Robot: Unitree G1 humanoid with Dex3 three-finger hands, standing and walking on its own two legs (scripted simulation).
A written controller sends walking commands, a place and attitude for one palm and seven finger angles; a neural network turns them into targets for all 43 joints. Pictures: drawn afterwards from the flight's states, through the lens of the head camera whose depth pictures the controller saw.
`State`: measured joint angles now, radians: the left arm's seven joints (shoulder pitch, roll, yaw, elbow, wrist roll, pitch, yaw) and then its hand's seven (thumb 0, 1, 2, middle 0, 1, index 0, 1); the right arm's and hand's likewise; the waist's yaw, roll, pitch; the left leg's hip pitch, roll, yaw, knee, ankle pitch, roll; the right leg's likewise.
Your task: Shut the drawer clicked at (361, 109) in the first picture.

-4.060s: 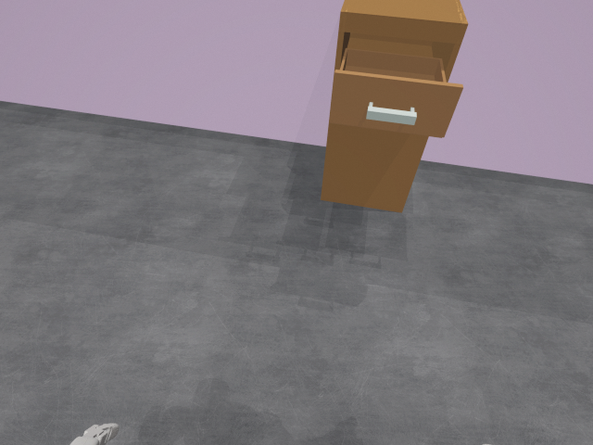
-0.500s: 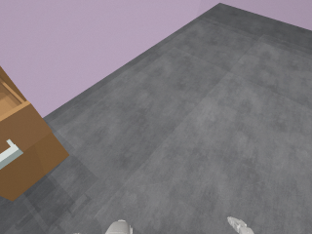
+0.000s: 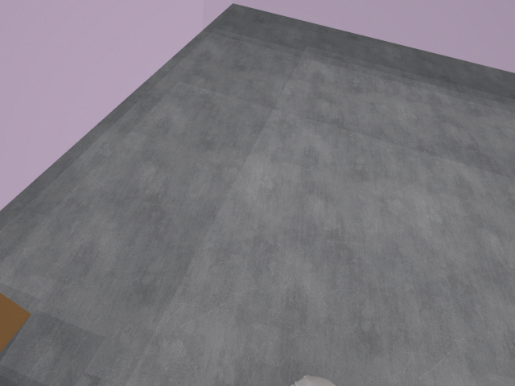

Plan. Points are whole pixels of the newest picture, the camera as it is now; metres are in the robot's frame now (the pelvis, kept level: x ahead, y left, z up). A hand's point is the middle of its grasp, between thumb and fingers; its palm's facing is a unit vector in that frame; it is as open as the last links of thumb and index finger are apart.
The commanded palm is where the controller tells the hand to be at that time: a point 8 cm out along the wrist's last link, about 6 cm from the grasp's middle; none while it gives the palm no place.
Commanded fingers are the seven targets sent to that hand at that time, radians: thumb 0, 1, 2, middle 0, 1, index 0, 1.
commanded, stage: walk to a spot facing it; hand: left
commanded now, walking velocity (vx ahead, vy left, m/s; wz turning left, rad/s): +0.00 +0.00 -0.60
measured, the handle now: out of the picture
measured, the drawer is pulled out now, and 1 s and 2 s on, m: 0.30 0.30 0.30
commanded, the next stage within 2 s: turn to face it in 1.06 s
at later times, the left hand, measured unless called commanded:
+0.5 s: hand out of the picture +0.13 +0.12 -0.15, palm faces -0.22 -0.95 -0.22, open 7.3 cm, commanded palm none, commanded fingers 0.00 0.90 0.90 -0.20 -0.30 -0.20 -0.30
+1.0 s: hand (198, 297) +0.30 +0.13 -0.17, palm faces -0.46 -0.87 -0.19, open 7.3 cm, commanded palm none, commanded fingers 0.00 0.90 0.90 -0.20 -0.30 -0.20 -0.30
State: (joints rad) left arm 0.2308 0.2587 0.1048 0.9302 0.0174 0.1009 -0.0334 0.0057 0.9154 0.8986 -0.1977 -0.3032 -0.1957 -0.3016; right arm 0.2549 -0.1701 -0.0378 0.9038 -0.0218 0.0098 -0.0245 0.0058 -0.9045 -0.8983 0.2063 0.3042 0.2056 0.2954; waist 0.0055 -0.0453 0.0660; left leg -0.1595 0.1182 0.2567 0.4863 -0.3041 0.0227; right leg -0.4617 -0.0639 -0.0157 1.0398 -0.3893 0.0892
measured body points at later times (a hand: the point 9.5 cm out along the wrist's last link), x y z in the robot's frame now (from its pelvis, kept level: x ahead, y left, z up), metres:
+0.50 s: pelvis +0.03 -0.06 +0.00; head +0.03 -0.07 +0.45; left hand +0.14 +0.17 -0.14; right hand +0.03 -0.32 -0.14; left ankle +0.11 +0.09 -0.68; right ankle -0.02 -0.14 -0.74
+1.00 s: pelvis +0.15 -0.02 +0.00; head +0.18 -0.01 +0.45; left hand +0.33 +0.17 -0.16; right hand +0.05 -0.25 -0.13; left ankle +0.18 +0.05 -0.74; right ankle +0.09 -0.16 -0.64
